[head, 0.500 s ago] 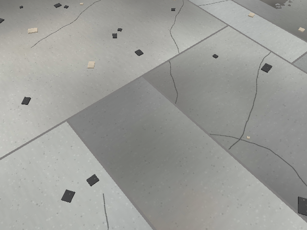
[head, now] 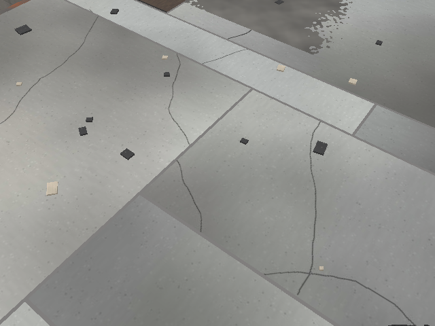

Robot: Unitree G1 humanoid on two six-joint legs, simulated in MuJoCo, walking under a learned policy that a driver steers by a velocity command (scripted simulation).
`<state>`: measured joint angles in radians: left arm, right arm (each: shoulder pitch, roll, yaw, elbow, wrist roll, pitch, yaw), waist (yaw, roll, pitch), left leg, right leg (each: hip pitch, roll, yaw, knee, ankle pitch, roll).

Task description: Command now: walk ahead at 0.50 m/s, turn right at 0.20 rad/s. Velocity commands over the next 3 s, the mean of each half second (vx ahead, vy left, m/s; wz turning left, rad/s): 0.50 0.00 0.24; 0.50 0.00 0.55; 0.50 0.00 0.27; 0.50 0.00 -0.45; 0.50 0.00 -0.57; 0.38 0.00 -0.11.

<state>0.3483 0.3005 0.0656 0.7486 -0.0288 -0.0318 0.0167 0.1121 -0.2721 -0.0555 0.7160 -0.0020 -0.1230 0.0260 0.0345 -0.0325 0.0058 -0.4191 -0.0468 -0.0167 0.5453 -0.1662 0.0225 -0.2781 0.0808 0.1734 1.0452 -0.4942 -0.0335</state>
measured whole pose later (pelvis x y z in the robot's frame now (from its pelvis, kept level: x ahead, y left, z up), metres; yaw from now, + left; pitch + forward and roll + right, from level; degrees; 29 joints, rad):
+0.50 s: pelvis +0.25 -0.03 +0.01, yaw +11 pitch +1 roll +0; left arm 0.18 0.25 0.05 0.69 0.01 -0.09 -0.01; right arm 0.34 -0.31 -0.06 0.79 0.03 -0.04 -0.01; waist -0.02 0.04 0.00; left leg -0.45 0.02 -0.06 1.12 -0.38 0.01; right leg -0.27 0.01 -0.03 0.45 -0.20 -0.02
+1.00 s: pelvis +0.48 +0.11 +0.01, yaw +30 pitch +1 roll -1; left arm 0.21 0.31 0.05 0.75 0.00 -0.11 0.00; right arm 0.23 -0.30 -0.06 0.66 0.01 -0.04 0.03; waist 0.00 -0.01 0.07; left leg -0.35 -0.09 -0.01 0.50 -0.17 0.10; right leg -0.46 -0.08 0.04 1.16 -0.37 0.01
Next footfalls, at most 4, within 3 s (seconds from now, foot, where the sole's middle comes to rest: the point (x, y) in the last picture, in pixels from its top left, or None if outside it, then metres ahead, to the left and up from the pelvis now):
0.36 right None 0.34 -0.13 -0.76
0.84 left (161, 307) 0.54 0.21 -0.76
1.34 right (177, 211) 0.88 0.20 -0.76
1.82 left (94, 187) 0.97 0.52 -0.76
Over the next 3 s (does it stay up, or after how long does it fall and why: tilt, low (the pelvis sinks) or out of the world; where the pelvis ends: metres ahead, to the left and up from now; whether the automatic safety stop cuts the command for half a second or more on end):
stays up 1.49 0.47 0.00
